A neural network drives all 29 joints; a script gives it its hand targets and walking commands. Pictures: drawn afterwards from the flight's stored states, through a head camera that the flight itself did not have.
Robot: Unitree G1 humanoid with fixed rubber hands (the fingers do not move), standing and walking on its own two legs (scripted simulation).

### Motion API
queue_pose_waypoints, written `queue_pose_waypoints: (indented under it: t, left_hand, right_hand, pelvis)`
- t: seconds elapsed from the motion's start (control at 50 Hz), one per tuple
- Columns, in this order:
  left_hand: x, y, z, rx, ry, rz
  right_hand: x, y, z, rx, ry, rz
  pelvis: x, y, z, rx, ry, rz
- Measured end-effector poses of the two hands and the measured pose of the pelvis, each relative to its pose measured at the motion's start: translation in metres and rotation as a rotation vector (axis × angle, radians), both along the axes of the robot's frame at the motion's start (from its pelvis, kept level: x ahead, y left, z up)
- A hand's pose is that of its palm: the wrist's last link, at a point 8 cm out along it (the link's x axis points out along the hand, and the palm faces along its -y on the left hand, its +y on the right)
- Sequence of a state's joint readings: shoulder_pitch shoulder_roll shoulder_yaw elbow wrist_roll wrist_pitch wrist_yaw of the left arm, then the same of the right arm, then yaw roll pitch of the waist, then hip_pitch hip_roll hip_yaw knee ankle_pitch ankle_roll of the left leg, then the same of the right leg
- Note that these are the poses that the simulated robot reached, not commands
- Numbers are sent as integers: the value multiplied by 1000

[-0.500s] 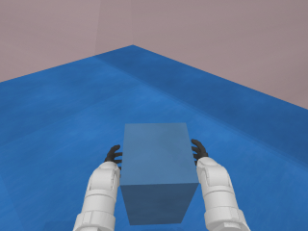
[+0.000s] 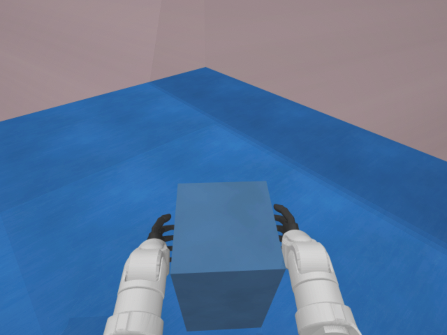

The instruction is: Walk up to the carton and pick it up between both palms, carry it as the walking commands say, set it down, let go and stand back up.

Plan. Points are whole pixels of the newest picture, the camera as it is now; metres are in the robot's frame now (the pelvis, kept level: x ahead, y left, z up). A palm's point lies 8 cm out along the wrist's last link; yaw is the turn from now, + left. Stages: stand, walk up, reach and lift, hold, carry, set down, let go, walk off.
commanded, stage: hold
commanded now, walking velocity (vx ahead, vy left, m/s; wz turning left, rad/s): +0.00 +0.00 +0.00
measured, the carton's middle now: (223, 262) +0.29 +0.00 -0.01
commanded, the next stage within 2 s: carry in 0.14 s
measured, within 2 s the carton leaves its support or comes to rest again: neither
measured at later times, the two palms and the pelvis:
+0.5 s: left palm (132, 240) +0.30 +0.18 +0.05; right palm (264, 231) +0.31 -0.08 +0.06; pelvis -0.01 +0.02 -0.02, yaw +7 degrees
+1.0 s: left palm (86, 296) +0.19 +0.22 +0.05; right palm (232, 247) +0.28 -0.01 +0.05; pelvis -0.06 -0.01 -0.01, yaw +23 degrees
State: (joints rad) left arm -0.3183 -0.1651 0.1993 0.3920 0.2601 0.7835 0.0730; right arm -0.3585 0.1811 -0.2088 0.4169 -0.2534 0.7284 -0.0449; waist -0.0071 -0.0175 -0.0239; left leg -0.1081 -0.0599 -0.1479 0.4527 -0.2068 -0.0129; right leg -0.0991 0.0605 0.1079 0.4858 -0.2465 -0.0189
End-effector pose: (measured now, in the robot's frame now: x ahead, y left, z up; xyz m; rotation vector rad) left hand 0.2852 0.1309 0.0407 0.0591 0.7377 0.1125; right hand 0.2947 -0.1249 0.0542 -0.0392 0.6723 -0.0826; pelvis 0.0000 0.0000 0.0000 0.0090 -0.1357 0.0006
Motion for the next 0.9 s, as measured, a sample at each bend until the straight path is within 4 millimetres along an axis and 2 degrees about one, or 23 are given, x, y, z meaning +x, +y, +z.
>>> queue_pose_waypoints:
  t: [0.18,0.42,0.48,0.58,0.72,0.8,0.9]
  left_hand:
    - [2,7,0,-4,-6,13]
    - [21,28,11,-5,-42,48]
    - [17,40,12,-29,-42,91]
    - [5,71,13,-44,-12,157]
    - [2,112,45,5,-13,236]
    - [-14,121,45,-7,8,302]
    - [-49,112,28,-23,48,370]
  right_hand:
    - [1,8,1,-5,-2,-5]
    - [19,30,3,34,-30,-30]
    - [19,42,2,61,-26,-24]
    - [24,75,8,69,8,26]
    - [40,118,25,77,12,140]
    - [35,129,22,91,39,179]
    - [16,125,6,121,89,202]
  pelvis:
    - [-1,6,0,-6,8,2]
    - [-11,13,-14,-46,196,56]
    - [-13,18,-21,-59,198,113]
    - [-15,28,-23,-38,209,149]
    - [-38,23,-13,-83,262,216]
    - [-47,11,-13,-90,284,272]
    - [-59,-5,-17,-94,281,319]
